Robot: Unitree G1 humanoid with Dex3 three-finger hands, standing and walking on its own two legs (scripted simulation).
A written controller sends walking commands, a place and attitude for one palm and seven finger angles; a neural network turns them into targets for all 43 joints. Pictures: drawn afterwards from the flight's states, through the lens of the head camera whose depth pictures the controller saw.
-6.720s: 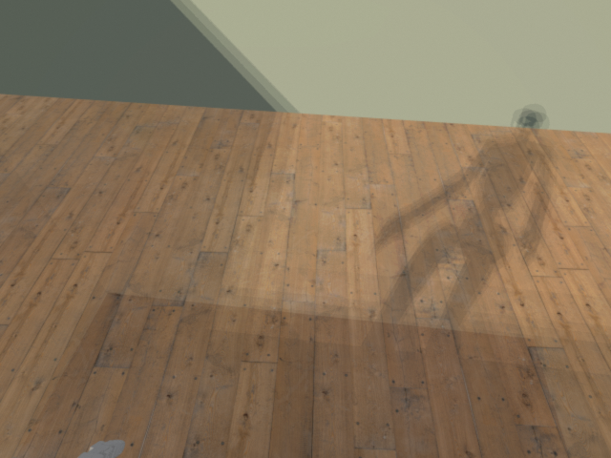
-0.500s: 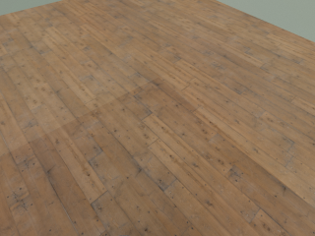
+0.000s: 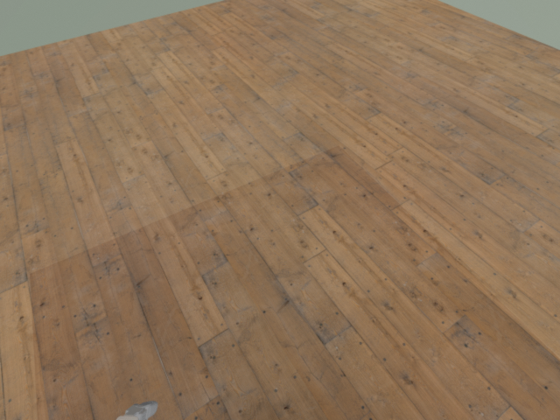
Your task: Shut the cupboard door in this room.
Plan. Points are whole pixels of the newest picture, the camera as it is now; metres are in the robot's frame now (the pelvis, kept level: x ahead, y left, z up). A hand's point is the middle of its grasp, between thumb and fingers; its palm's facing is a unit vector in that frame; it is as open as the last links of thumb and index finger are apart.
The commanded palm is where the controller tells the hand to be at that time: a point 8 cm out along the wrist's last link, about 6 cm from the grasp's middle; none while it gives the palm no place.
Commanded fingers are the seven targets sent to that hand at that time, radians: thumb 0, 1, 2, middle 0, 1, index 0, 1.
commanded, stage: turn or walk to find it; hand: left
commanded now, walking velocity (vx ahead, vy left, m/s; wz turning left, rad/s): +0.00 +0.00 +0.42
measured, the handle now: out of the picture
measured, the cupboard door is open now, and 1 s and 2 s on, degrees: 84 84 84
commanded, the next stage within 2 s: none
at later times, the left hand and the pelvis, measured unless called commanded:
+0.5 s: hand out of the picture -0.05 +0.24 -0.18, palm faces +0.27 -0.93 -0.25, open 7.4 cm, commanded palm none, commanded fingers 0.00 0.90 0.90 -0.20 -0.30 -0.20 -0.30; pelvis -0.02 +0.03 +0.00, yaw +13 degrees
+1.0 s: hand out of the picture -0.03 +0.19 -0.13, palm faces +0.42 -0.87 -0.28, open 7.4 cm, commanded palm none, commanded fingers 0.00 0.90 0.90 -0.20 -0.30 -0.20 -0.30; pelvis -0.04 -0.02 +0.01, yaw +25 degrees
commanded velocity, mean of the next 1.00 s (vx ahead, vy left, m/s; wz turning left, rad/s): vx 0.00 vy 0.00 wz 0.42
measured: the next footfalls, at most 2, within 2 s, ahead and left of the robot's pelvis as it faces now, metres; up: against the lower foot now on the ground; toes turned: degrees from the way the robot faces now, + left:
left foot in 0.42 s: -0.01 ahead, +0.14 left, +0.00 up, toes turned +17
right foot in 0.84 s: +0.05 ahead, -0.09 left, +0.00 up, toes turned +17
